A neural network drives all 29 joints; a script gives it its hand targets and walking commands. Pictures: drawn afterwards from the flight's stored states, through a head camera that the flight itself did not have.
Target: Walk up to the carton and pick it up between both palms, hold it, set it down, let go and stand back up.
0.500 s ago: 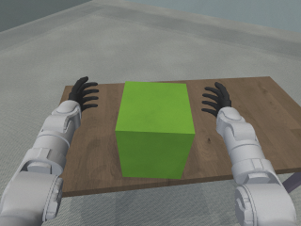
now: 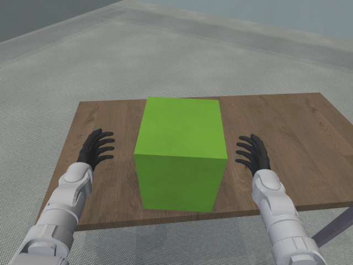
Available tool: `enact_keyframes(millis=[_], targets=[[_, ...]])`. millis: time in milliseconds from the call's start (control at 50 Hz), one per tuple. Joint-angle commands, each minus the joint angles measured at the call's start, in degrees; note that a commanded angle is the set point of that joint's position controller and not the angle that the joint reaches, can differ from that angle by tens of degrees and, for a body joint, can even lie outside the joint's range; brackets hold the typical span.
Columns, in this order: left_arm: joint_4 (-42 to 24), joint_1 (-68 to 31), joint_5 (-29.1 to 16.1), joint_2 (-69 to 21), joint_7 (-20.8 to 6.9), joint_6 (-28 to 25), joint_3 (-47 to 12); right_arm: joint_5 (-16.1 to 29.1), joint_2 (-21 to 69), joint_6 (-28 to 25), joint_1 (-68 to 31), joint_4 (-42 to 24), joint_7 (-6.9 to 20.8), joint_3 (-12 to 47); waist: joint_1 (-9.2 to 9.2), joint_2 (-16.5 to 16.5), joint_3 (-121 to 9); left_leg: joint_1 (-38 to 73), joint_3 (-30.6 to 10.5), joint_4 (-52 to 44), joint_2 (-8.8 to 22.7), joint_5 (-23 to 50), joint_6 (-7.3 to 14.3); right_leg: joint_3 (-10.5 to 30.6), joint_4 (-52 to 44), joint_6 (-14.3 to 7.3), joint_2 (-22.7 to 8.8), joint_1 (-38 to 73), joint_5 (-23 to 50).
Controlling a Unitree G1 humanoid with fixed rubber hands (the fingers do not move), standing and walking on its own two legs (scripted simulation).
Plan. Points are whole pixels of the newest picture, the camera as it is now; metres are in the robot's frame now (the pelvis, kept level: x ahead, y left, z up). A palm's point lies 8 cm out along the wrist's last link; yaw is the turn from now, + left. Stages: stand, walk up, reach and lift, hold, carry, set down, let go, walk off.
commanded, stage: set down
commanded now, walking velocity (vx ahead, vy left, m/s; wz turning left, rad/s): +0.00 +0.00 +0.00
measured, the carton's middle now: (180, 155) +0.43 -0.01 +0.00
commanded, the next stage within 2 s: let go in 0.78 s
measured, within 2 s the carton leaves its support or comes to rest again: neither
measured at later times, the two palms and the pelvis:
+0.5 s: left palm (83, 199) +0.28 +0.22 +0.02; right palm (260, 203) +0.28 -0.19 +0.01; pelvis +0.02 +0.00 +0.00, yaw +0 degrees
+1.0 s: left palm (82, 244) +0.21 +0.21 -0.05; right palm (265, 248) +0.20 -0.20 -0.05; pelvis +0.02 +0.00 -0.01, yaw +0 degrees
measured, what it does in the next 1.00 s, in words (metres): stands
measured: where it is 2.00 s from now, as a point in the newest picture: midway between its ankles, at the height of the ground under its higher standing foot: outside the picture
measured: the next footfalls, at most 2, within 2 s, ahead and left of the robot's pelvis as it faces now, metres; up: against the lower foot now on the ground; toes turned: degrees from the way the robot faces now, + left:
none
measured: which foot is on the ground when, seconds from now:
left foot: down 0.00-1.00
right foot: down 0.00-1.00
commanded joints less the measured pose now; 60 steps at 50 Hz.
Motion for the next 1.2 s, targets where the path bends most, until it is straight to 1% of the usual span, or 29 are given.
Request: enact_keyframes(millis=[0, 40, 80, 100, 140, 180, 220, 340, 360, 460, 500, 540, 580, 620, 700, 720, 780, 800, 820, 880, 900, 940, 960, 1000, 1020, 1060, 1100, 1120, 1180], targets=[[-10.82, -13.55, -0.18, 6.95, -0.21, -3.76, 1.14, -0.14, -4.31, -4.06, -11.87, -9.34, -0.07, -0.40, -0.24, 2.55, -16.74, 6.32, 0.70, -0.12, -1.78, 9.94, -0.55, 0.37, -0.93, 0.23, 2.25, 7.81, 7.85], [-10.72, -9.80, 0.05, 5.95, -0.41, -4.40, 1.03, -1.38, -4.71, -4.63, -8.02, -10.06, -0.12, -0.11, 0.47, -0.01, -13.74, 6.05, 0.73, -0.68, -1.73, 9.54, -0.37, -0.27, -0.95, 0.46, 2.25, 7.90, 7.51], [-11.75, -5.97, -0.04, 5.77, -0.84, -4.86, 0.42, -0.97, -3.36, -5.29, -5.61, -12.47, -0.01, 0.78, 0.30, 0.59, -13.33, 6.54, 0.47, -0.39, -1.92, 9.34, -0.45, 0.18, -0.73, 0.46, 2.17, 7.45, 8.13], [-13.36, -4.56, 0.61, 5.56, -0.86, -5.52, 0.04, -0.95, -3.32, -5.67, -3.64, -12.35, -0.09, 0.59, 0.25, 2.39, -13.09, 6.49, 0.35, -0.30, -1.36, 10.34, -0.56, 0.24, -0.68, 0.19, 2.11, 7.18, 7.79], [-13.80, -2.29, -0.35, 5.05, -0.73, -6.01, 0.03, -1.04, -3.23, -6.29, -1.58, -14.07, -0.15, 1.68, 0.47, 0.33, -11.03, 6.35, 0.49, -0.46, -1.48, 12.41, -0.42, 0.26, -0.74, 0.25, 2.22, 7.36, 10.10], [-15.02, 0.40, -0.06, 5.31, -0.62, -6.32, 0.38, -2.03, -3.78, -6.88, 1.18, -15.07, -0.33, 0.66, -0.09, 0.68, -11.53, 7.37, 0.52, -0.02, -1.75, 12.33, -0.48, 0.15, -0.27, 0.37, 2.42, 7.37, 9.73], [-16.15, 2.92, 0.77, 5.24, -0.61, -6.81, 0.56, -1.75, -1.89, -7.07, 4.18, -15.80, -0.53, 1.63, 0.82, 1.36, -8.87, 6.34, 0.35, -0.12, -1.34, 9.66, -0.28, 0.06, -0.62, 0.08, 2.19, 6.78, 6.01], [-21.05, 7.78, 1.99, 4.89, -0.40, -10.24, 1.80, -2.77, -2.13, -10.49, 8.73, -21.05, -0.79, 1.29, 1.36, 0.74, -10.45, 6.83, -0.24, 1.58, -1.26, 12.96, -0.13, 0.16, 0.02, -0.25, 2.06, 4.44, 8.79], [-21.54, 9.17, 1.83, 4.03, -0.25, -10.90, 1.29, -2.71, -2.17, -11.34, 10.06, -22.37, -0.85, 1.49, 0.61, 1.06, -10.85, 7.19, -0.45, 1.57, -1.12, 12.84, -0.27, 0.24, 0.61, -0.55, 1.89, 4.16, 8.28], [-18.46, 17.62, 1.93, 3.10, -0.33, -11.95, 0.23, -2.63, -1.55, -13.16, 17.27, -19.39, -0.42, 2.82, 1.58, 0.53, -6.32, 6.67, -0.65, 1.96, -0.54, 11.55, -0.16, 0.36, -0.19, -0.67, 1.62, 3.02, 5.89], [-20.66, 20.17, 3.28, 3.31, -0.58, -12.67, 0.62, -3.55, -1.53, -13.91, 20.69, -17.90, -0.05, 1.62, 1.14, 1.67, -6.09, 7.11, 0.06, 1.91, -1.05, 11.07, -0.26, 0.45, 0.01, -0.39, 1.84, 3.21, 5.64], [-19.35, 20.77, 2.88, 2.49, -0.80, -14.02, 0.08, -3.28, -0.76, -15.25, 20.59, -17.39, 0.13, 1.92, 0.55, 1.25, -3.32, 6.55, 0.53, 2.35, -1.02, 11.54, 0.06, 0.19, 0.48, -0.11, 1.83, 1.98, 7.34], [-19.47, 22.71, 3.40, 2.37, -0.99, -15.24, 0.50, -3.89, -0.78, -16.64, 22.23, -18.34, 0.27, 1.76, 0.92, 0.19, -2.77, 6.35, 0.19, 2.18, -1.25, 8.19, 0.43, 0.25, 0.79, -0.11, 1.42, 1.45, 4.20], [-20.51, 22.42, 3.35, 2.32, -0.76, -17.36, 0.19, -3.78, -1.02, -18.80, 23.31, -17.60, 0.09, 1.94, 0.56, 1.54, -3.57, 4.66, -0.24, 2.73, -1.06, 7.35, 0.46, 0.39, 1.91, -0.62, 1.22, 0.66, 3.96], [-18.80, 24.29, 4.51, 2.18, -0.40, -21.05, 0.98, -4.36, -1.43, -22.77, 23.66, -18.34, 0.49, 2.05, 1.37, 0.04, -5.77, 3.69, -0.74, 4.85, -0.47, 6.84, 0.80, 0.56, 3.63, -0.36, 1.12, -1.39, 3.64], [-18.15, 24.89, 3.74, 1.59, -0.33, -21.74, 0.22, -4.76, -2.10, -23.49, 25.44, -16.78, 0.61, 2.66, 0.71, 0.14, -6.15, 3.20, -0.70, 4.99, -0.28, 6.93, 0.78, 0.46, 4.07, -0.04, 1.11, -1.40, 4.51], [-15.40, 27.94, 3.77, 1.47, -0.22, -23.11, -1.08, -3.76, -1.06, -24.98, 29.07, -13.30, 1.15, 3.62, 1.13, 1.40, -4.72, 1.78, -0.92, 5.84, -0.59, 6.47, 0.62, 0.89, 5.23, 0.01, 1.19, -2.41, 4.09], [-14.49, 30.23, 4.09, 1.43, -0.02, -23.19, -0.94, -3.62, -1.38, -25.25, 30.39, -11.90, 1.55, 3.83, 1.73, 0.62, -4.48, 1.74, -0.59, 5.97, -0.55, 6.47, 0.57, 0.52, 6.00, 0.24, 1.19, -2.15, 4.13], [-13.47, 31.48, 4.26, 0.72, 0.10, -23.31, -1.38, -4.62, -2.16, -25.76, 31.12, -11.74, 1.80, 3.51, 1.22, -1.31, -5.46, 2.83, -1.07, 6.44, -0.46, 6.74, 0.64, 0.81, 5.97, 0.30, 1.34, -2.79, 4.09], [-12.58, 30.69, 4.97, 0.80, 0.08, -23.95, -1.07, -4.99, -1.66, -26.75, 30.87, -10.52, 2.31, 3.41, 1.63, -0.45, -3.59, 1.81, -1.27, 7.32, -0.71, 6.19, 0.48, 0.99, 6.41, 0.50, 1.27, -3.56, 3.32], [-13.61, 30.89, 6.15, 1.72, 0.19, -24.33, -0.95, -4.96, -1.89, -27.00, 31.33, -10.08, 2.54, 3.67, 1.41, 1.17, -3.95, 1.67, -0.66, 7.42, -1.01, 5.20, 0.35, 0.95, 6.80, 0.65, 1.20, -4.04, 2.86], [-12.89, 29.48, 6.68, 1.69, 0.74, -24.59, -0.29, -5.64, -2.66, -27.09, 31.12, -8.86, 2.56, 3.01, 0.98, 1.54, -3.18, 0.28, -0.88, 7.47, -1.01, 3.98, -0.18, 0.57, 7.01, 0.59, 1.20, -3.28, 1.74], [-12.25, 29.96, 6.85, 1.16, 0.80, -24.53, -0.83, -5.27, -1.95, -27.20, 30.52, -8.94, 2.62, 3.47, 1.68, 0.88, -3.03, 0.52, -0.80, 8.02, -0.75, 4.02, 0.10, 0.79, 7.15, 0.79, 1.32, -3.93, 1.36], [-11.24, 29.62, 6.13, 1.02, 0.98, -23.45, -0.91, -5.62, -2.58, -26.65, 30.65, -9.33, 2.49, 4.63, 1.17, -0.28, -2.01, -0.07, -0.73, 8.14, -0.99, 2.00, 0.46, 0.57, 7.30, 0.65, 1.12, -4.83, -1.07], [-11.74, 29.78, 6.55, 0.55, 1.11, -22.58, -0.67, -6.39, -2.52, -25.78, 30.59, -8.03, 2.46, 3.62, 1.27, -1.00, -1.25, -0.96, -0.70, 8.23, -0.95, 0.77, 0.59, 0.48, 7.51, 0.59, 1.18, -4.83, -1.76], [-12.70, 29.35, 8.23, 1.33, 1.32, -21.12, -0.77, -6.84, -2.96, -24.25, 31.72, -7.42, 2.34, 3.44, 0.73, 0.92, -0.55, -1.14, -0.43, 8.25, -1.09, -2.45, 0.63, 0.83, 7.09, 0.16, 0.77, -5.28, -5.21], [-10.05, 30.03, 8.41, 0.13, 1.38, -18.92, -1.05, -7.89, -2.93, -22.12, 31.27, -6.12, 2.22, 3.74, 0.63, -0.19, 0.22, -1.26, -0.27, 8.17, -0.69, -3.92, 0.67, 1.20, 7.21, -0.20, 0.38, -4.96, -7.54], [-9.44, 29.69, 8.96, -0.12, 1.75, -17.60, -0.82, -8.19, -3.88, -20.87, 31.42, -4.68, 2.33, 3.15, 1.12, 1.19, 1.25, -1.70, -0.44, 7.74, -0.63, -4.57, 0.38, 0.83, 7.24, -0.25, 0.60, -5.36, -7.48], [-9.53, 29.29, 10.44, -0.25, 2.10, -13.97, -0.71, -8.91, -4.08, -17.12, 30.90, -4.51, 2.88, 2.38, 0.58, 0.14, 1.87, -2.64, -0.49, 7.42, -0.49, -3.36, 0.33, 0.36, 6.99, -0.06, 1.08, -4.33, -5.96]])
